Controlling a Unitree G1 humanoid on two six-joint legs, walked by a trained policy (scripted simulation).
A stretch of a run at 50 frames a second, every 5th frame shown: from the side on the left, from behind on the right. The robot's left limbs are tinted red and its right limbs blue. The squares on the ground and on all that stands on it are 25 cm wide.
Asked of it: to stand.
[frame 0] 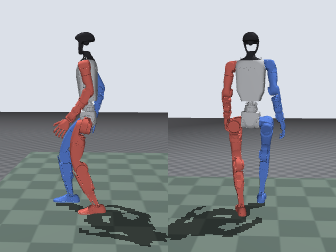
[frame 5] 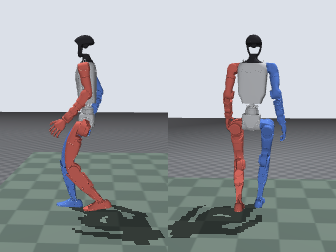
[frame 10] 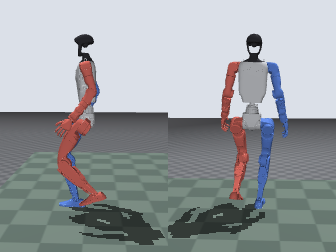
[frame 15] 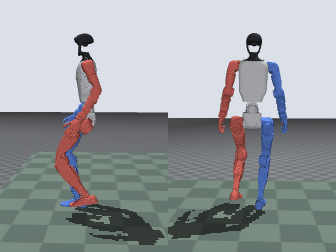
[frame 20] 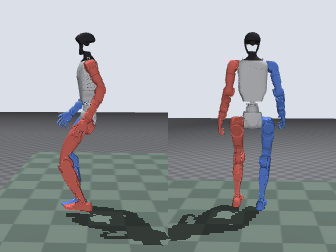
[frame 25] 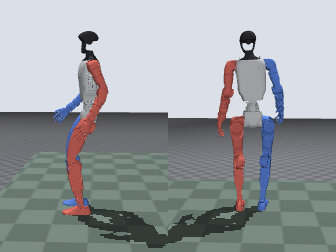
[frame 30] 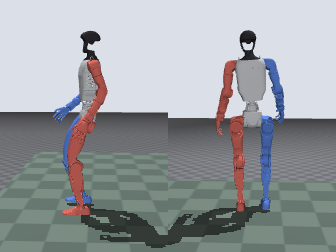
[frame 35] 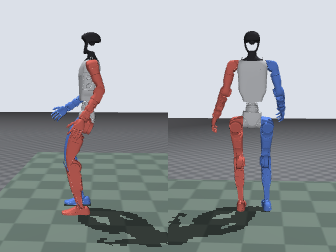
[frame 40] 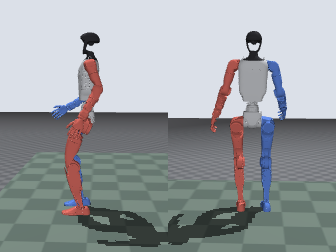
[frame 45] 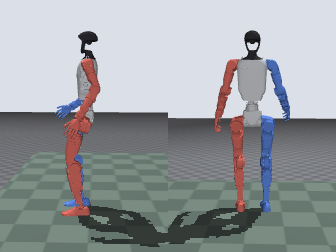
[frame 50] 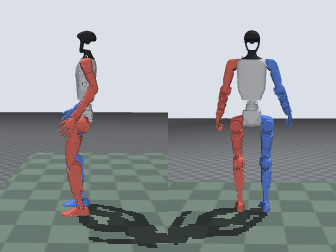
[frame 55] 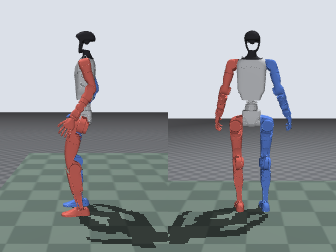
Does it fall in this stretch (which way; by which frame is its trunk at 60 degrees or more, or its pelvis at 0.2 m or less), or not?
no
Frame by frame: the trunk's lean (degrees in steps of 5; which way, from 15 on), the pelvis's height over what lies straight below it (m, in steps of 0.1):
0: 5, 0.8
5: 5, 0.7
10: 5, 0.8
15: 5, 0.8
20: 5, 0.8
25: 5, 0.8
30: 5, 0.8
35: 5, 0.8
40: 5, 0.8
45: 0, 0.8
50: 0, 0.8
55: 0, 0.8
